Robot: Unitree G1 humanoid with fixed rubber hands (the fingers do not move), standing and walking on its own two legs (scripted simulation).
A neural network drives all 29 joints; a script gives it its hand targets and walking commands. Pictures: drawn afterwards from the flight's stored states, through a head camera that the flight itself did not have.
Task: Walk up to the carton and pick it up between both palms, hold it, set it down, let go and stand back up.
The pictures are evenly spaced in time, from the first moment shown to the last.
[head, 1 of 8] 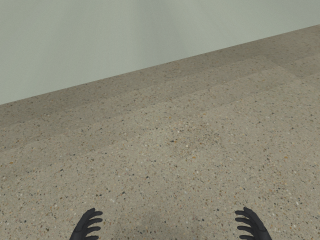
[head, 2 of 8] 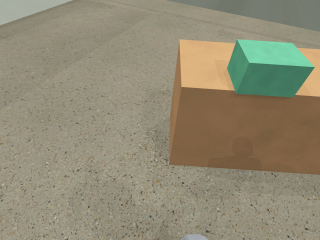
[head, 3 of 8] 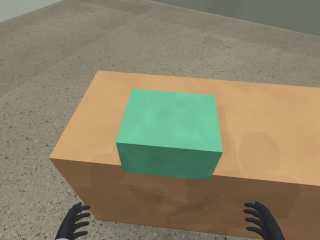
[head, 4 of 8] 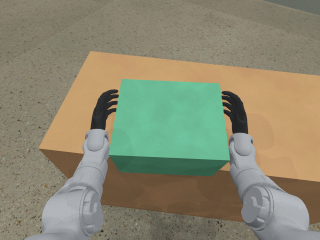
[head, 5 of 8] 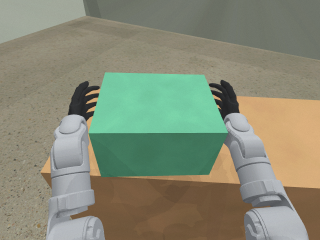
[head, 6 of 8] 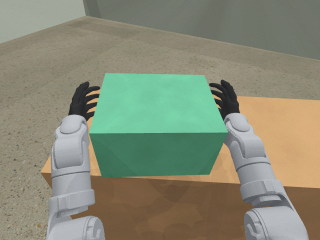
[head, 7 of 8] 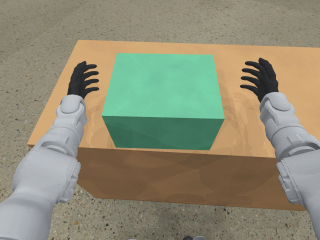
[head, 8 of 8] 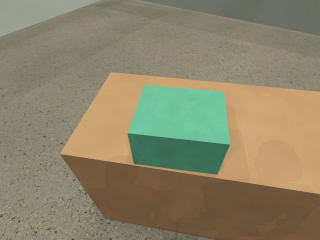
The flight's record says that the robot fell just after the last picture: no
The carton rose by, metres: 0.16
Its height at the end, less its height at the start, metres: +0.00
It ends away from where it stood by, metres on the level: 0.03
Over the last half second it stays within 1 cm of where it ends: yes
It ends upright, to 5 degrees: yes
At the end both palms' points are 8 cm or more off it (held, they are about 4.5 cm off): yes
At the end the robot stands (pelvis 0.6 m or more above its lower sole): yes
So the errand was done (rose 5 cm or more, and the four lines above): yes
